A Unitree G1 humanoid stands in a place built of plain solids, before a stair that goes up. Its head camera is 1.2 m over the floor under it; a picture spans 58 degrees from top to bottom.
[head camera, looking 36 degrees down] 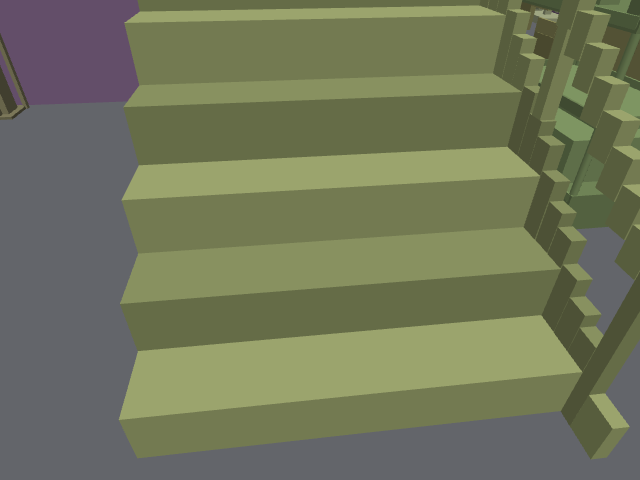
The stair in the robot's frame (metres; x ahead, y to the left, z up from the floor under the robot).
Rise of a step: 0.19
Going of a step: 0.22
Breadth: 1.30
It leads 7 degrees to the left of straight ahead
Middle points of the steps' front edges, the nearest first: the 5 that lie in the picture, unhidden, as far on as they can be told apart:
0.69 -0.14 0.19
0.91 -0.11 0.38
1.13 -0.09 0.57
1.35 -0.06 0.76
1.57 -0.03 0.95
